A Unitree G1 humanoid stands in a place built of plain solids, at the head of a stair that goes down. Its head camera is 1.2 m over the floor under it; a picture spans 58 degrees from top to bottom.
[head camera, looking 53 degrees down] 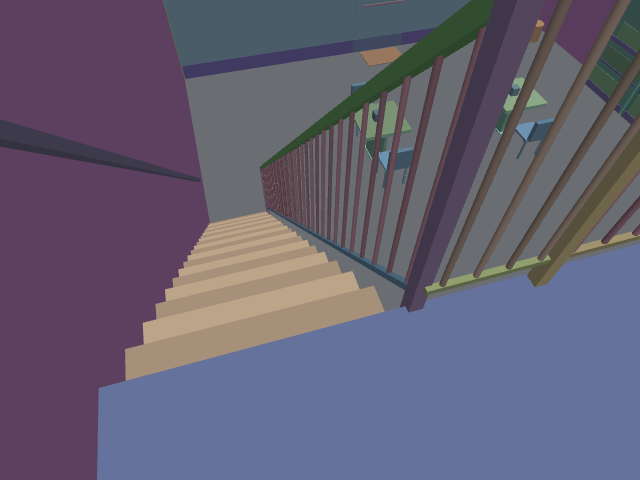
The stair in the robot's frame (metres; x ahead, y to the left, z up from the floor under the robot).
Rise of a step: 0.21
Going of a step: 0.21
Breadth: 0.91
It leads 16 degrees to the left of straight ahead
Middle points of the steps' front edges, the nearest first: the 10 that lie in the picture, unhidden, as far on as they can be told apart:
0.52 0.17 0.00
0.72 0.23 -0.21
0.93 0.29 -0.42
1.13 0.35 -0.64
1.33 0.41 -0.85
1.54 0.47 -1.06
1.74 0.53 -1.27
1.95 0.59 -1.48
2.15 0.64 -1.70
2.35 0.70 -1.91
